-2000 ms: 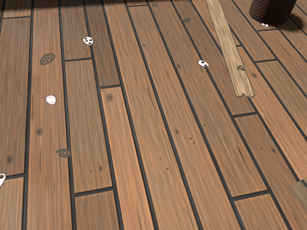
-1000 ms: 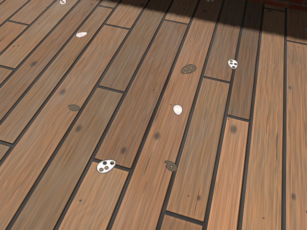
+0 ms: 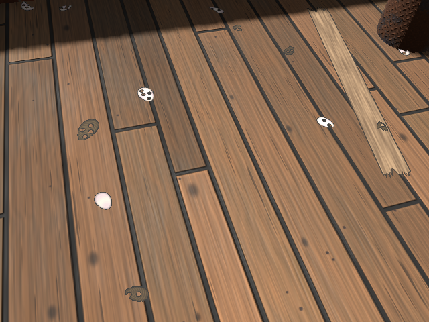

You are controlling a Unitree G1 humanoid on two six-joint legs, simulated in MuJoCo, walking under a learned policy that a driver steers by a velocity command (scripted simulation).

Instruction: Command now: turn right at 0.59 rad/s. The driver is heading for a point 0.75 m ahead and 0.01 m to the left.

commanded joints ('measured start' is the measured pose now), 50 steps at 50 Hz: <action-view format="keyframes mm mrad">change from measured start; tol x16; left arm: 1 -88 27 -5 -117 1 -17 -10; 11 86 230 56 -111 9 -12 -6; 30 128 127 -5 8 5 -116 -22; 50 -189 -33 -60 -73 17 -172 -49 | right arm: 1 10 -191 -56 -52 3 1 -6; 29 -155 -133 -29 -58 44 -99 75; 36 279 -308 -83 38 19 -115 68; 50 223 -197 -31 76 40 -85 36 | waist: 1 -40 221 -108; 9 26 205 -133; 11 0 -283 -165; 15 53 -78 -113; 34 -41 -38 -67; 36 -90 342 -193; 50 -68 114 25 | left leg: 1 231 239 -157 -109 365 209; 9 109 246 -28 42 333 119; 10 -27 190 52 190 177 36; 11 -358 52 119 523 -417 -75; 13 -447 5 -87 748 -405 -78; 20 -408 12 -64 439 16 -60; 33 13 -32 -17 13 46 28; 34 158 6 -67 3 30 54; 36 479 334 -691 -205 -301 266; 50 144 130 -190 -298 258 193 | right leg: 1 -70 -46 -42 -125 -23 16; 8 217 -31 -146 -548 100 -74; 10 484 -63 -37 -729 392 -151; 11 662 -352 353 -694 846 -293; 12 556 -439 455 -726 821 -468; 15 511 -276 337 -828 36 -346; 17 456 -241 329 -890 -101 -333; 32 338 -241 283 -835 15 -303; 38 -310 -62 53 82 -68 -133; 50 -66 -74 -60 -487 433 -49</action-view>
